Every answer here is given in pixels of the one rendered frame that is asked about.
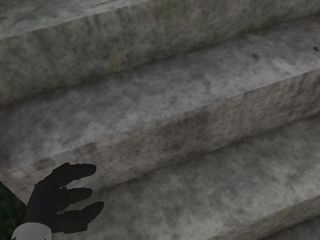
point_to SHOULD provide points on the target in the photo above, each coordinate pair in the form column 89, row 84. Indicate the robot left hand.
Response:
column 47, row 199

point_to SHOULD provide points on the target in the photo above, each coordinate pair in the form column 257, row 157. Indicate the left robot forearm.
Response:
column 32, row 231

